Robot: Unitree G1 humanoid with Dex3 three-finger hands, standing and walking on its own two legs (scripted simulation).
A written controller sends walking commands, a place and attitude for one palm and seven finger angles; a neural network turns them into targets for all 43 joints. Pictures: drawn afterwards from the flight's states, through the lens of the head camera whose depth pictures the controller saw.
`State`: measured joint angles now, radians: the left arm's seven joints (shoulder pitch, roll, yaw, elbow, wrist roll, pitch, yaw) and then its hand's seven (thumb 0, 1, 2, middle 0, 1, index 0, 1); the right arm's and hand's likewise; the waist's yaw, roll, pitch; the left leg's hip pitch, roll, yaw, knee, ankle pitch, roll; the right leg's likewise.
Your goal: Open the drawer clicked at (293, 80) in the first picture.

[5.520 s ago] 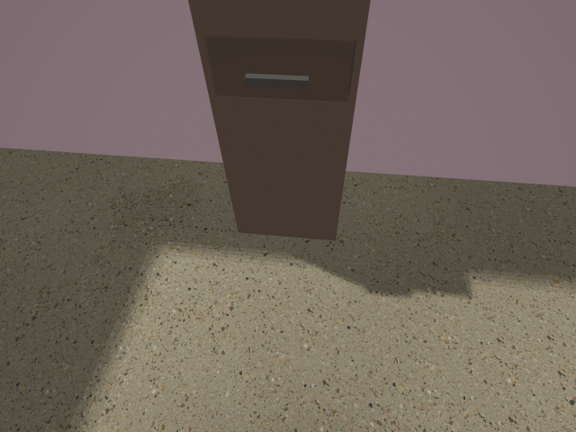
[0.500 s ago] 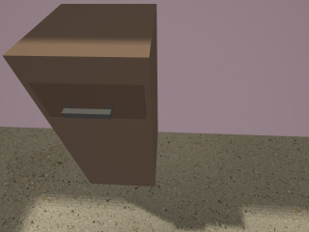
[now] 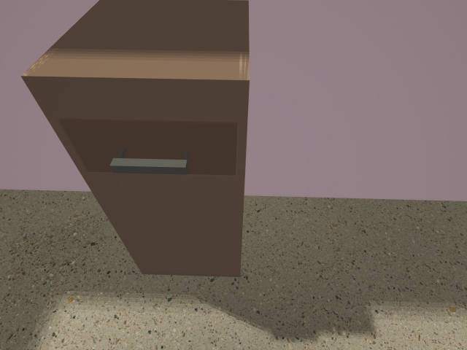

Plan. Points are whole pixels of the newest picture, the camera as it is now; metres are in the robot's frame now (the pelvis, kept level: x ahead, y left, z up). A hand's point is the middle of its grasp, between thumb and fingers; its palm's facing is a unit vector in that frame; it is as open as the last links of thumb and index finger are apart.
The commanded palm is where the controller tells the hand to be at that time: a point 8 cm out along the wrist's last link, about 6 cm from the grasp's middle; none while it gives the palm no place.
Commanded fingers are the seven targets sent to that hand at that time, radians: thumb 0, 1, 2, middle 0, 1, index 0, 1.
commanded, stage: come to a stop and stand still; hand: left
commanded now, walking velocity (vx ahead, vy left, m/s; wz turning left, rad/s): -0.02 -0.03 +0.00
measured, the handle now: (152, 159) +0.51 +0.22 +0.00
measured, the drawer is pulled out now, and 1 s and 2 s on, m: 0.00 0.00 0.00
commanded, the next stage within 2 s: look again from close up in 0.98 s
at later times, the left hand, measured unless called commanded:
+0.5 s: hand out of the picture -0.03 +0.09 -0.17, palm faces +0.06 -0.99 -0.14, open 7.3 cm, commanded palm none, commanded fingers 0.00 0.90 0.90 -0.20 -0.30 -0.20 -0.30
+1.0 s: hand out of the picture -0.02 +0.08 -0.17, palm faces +0.10 -0.98 -0.16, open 7.3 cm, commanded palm none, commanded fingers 0.00 0.90 0.90 -0.20 -0.30 -0.20 -0.30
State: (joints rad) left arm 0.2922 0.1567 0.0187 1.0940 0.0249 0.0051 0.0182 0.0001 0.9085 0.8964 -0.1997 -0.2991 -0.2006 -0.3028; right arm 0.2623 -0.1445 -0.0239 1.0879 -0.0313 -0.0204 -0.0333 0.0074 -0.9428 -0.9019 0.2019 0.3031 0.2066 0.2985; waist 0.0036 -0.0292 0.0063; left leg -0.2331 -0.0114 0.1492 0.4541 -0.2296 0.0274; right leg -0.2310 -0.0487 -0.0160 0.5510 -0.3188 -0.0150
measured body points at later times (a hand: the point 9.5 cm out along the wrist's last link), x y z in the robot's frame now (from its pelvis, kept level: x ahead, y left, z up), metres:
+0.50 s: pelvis +0.01 -0.05 +0.01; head +0.02 -0.06 +0.46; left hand -0.03 +0.14 -0.15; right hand -0.02 -0.24 -0.16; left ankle +0.01 +0.11 -0.73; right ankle -0.02 -0.11 -0.73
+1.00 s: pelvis +0.03 -0.06 +0.01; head +0.03 -0.07 +0.46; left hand -0.03 +0.13 -0.15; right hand +0.01 -0.27 -0.16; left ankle +0.01 +0.11 -0.73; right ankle -0.02 -0.11 -0.73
